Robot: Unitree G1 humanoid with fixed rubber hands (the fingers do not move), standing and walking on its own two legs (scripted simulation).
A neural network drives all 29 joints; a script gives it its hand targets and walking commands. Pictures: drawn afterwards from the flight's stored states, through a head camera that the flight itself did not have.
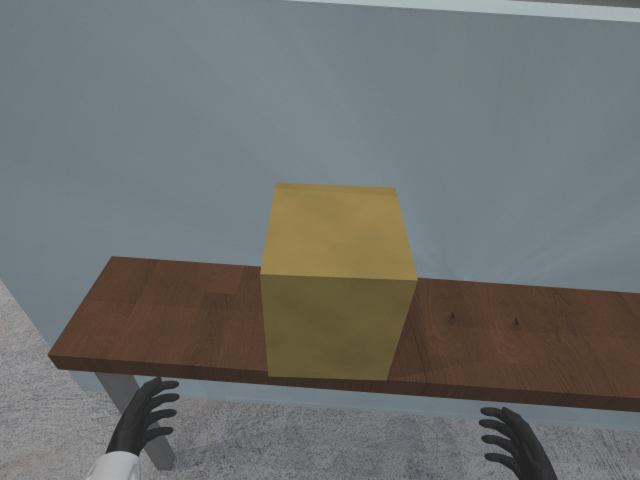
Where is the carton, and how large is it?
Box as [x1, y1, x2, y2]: [260, 182, 417, 380]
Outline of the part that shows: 276,182 260,271 268,376 385,380 417,281 395,188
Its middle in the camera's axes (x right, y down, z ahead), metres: +0.02 +0.07 +0.65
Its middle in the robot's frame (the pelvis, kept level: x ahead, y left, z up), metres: +0.46 +0.01 -0.01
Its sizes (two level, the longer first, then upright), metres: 0.210 0.200 0.250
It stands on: a table, 0.64 m high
